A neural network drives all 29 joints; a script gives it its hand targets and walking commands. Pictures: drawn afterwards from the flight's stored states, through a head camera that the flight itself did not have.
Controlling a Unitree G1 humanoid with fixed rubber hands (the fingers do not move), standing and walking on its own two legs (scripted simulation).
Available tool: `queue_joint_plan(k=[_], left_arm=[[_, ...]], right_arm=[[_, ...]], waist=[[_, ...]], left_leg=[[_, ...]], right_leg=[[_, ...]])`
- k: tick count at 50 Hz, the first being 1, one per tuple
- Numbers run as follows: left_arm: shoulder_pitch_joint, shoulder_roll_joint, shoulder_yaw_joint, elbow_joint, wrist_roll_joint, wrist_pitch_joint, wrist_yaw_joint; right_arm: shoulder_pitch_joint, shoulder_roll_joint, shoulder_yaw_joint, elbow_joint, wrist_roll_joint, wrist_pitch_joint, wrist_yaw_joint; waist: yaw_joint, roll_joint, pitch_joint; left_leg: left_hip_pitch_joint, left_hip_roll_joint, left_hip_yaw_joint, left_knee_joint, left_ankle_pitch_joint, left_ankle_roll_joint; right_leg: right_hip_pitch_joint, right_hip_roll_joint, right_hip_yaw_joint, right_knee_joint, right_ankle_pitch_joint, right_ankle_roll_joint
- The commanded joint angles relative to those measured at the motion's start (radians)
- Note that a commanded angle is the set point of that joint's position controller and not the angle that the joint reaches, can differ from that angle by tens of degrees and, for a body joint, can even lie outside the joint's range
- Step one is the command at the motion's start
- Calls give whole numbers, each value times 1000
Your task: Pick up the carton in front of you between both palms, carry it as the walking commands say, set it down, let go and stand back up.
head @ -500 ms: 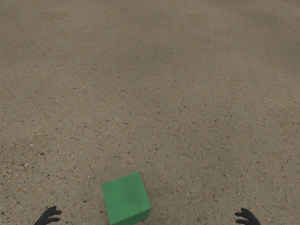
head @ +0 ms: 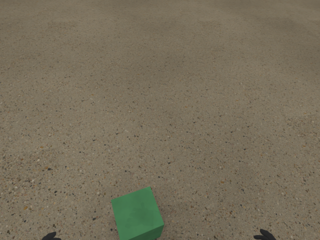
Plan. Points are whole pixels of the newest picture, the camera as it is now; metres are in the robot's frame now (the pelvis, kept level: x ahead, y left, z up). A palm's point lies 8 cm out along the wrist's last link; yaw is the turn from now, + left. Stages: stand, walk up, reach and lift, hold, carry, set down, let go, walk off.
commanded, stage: stand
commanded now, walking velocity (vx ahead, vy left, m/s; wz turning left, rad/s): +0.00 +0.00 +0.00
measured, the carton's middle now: (137, 219) +0.36 +0.08 -0.65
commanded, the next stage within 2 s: none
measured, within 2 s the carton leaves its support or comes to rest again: neither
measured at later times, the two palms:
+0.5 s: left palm out of the picture +0.06 +0.30 -0.11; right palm out of the picture +0.08 -0.31 -0.09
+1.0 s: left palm out of the picture +0.06 +0.30 -0.11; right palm out of the picture +0.08 -0.32 -0.09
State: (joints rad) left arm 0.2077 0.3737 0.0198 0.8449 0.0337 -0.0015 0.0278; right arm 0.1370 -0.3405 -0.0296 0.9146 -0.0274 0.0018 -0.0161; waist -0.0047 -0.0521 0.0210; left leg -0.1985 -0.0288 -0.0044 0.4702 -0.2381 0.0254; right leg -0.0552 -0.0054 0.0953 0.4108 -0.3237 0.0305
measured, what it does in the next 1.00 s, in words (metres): stands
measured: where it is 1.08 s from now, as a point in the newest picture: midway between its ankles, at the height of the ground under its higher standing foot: outside the picture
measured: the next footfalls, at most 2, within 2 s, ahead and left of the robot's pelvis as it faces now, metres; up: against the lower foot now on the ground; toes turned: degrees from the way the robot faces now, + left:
none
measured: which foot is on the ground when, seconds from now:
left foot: down 0.00-1.00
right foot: down 0.00-1.00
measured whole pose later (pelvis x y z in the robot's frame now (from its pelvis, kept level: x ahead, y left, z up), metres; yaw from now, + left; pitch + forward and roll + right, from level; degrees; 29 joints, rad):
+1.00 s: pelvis -0.01 -0.01 +0.01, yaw +1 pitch -2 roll +0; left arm 0.16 0.40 0.01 1.00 0.02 -0.01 0.01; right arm 0.11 -0.38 0.00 1.05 -0.01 -0.01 -0.01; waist 0.00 -0.03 0.03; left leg -0.18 -0.02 -0.04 0.39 -0.17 0.01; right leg -0.03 0.00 0.07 0.34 -0.26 0.02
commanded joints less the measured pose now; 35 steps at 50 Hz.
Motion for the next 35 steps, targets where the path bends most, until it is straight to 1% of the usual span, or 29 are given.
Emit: queue_joint_plan(k=[1,7,13,35], left_arm=[[-17,143,30,-37,-1,-12,2],[-17,150,28,-5,-2,-14,-1],[-19,158,25,25,-5,-15,-3],[-44,179,19,96,-12,-16,-8]], right_arm=[[-39,-174,-33,-35,1,-12,-3],[-44,-185,-27,-4,4,-12,0],[-47,-194,-21,22,6,-14,2],[-57,-214,-7,78,13,-19,3]], waist=[[-2,47,-21],[-2,48,-9],[-2,48,-5],[-1,50,-13]], left_leg=[[101,110,-113,-75,207,4],[96,114,-122,-96,168,3],[95,117,-128,-109,156,3],[101,122,-139,-122,197,5]], right_leg=[[-111,-71,37,-71,206,-34],[-112,-75,41,-91,177,-38],[-108,-78,43,-104,167,-39],[-88,-87,36,-127,186,-41]])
